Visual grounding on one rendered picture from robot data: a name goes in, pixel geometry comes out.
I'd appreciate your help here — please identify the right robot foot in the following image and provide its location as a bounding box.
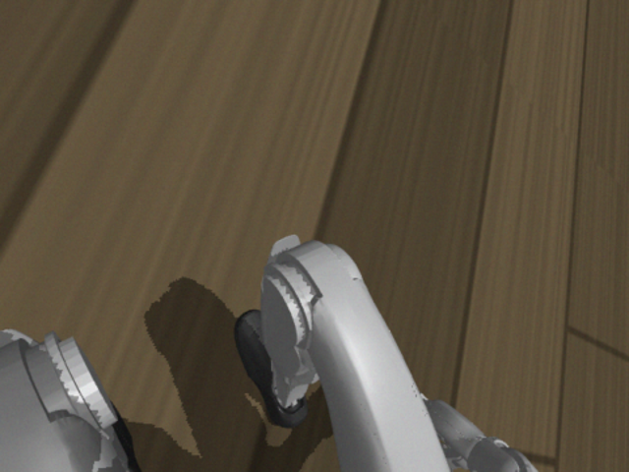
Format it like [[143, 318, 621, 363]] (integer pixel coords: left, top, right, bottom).
[[234, 310, 308, 429]]

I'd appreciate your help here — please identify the right robot arm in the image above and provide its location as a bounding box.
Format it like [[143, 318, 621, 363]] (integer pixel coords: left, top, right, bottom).
[[467, 437, 539, 472]]

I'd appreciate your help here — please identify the right robot hand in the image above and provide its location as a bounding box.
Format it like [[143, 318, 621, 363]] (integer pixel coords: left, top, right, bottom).
[[420, 392, 487, 472]]

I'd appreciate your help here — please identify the left robot foot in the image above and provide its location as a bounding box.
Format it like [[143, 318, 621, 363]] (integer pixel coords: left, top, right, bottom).
[[109, 399, 142, 472]]

